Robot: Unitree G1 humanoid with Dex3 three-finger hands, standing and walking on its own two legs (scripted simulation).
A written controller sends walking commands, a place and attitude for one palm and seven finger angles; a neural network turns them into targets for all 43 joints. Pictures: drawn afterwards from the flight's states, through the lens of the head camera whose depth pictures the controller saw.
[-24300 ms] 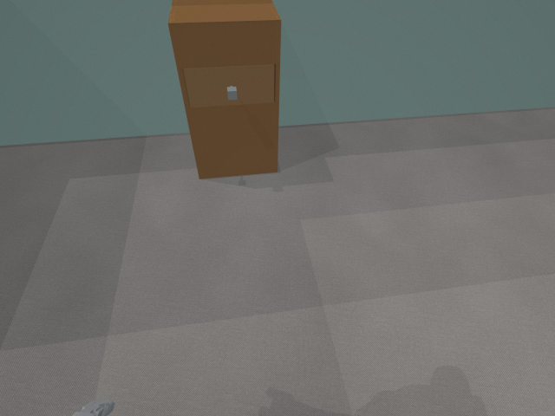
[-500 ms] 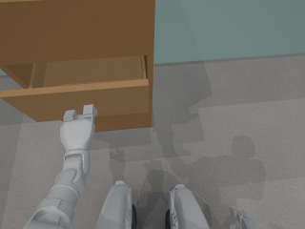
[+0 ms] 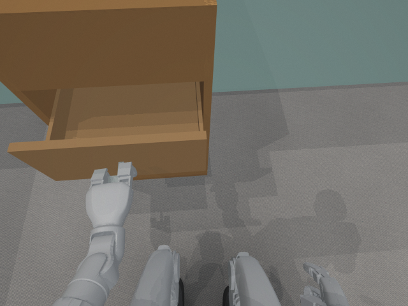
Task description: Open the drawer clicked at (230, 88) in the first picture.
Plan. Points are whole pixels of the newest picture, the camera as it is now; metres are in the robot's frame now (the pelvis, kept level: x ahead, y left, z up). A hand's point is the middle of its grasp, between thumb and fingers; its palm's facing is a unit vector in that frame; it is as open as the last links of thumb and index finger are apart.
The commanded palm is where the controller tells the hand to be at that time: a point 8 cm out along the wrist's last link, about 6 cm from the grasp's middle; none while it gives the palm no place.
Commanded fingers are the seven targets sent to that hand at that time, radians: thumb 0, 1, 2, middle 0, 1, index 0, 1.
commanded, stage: pull the drawer open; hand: left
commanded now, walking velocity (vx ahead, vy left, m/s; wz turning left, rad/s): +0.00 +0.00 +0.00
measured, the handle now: (120, 178) +0.38 +0.20 -0.09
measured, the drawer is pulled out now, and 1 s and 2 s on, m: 0.15 0.22 0.26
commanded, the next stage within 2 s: none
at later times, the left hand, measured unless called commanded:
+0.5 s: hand (119, 227) +0.27 +0.19 -0.10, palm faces -0.08 -0.08 -0.99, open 7.8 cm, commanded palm +0.24 +0.19 -0.05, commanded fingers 0.00 0.90 0.90 -0.40 -1.35 -0.40 -1.35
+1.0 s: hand (118, 244) +0.24 +0.19 -0.10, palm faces -0.09 -0.10 -0.99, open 7.8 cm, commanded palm +0.20 +0.19 -0.05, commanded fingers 0.00 0.90 0.90 -0.40 -1.35 -0.40 -1.35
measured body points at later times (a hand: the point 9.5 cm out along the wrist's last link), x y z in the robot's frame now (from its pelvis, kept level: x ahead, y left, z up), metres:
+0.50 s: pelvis +0.00 +0.00 +0.00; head +0.13 -0.01 +0.42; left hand +0.27 +0.19 -0.05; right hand +0.17 -0.24 -0.14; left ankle +0.03 +0.11 -0.58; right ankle +0.00 -0.10 -0.58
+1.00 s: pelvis -0.01 -0.01 -0.01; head +0.12 -0.01 +0.42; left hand +0.24 +0.19 -0.05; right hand +0.19 -0.24 -0.14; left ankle +0.03 +0.11 -0.58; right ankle +0.00 -0.10 -0.58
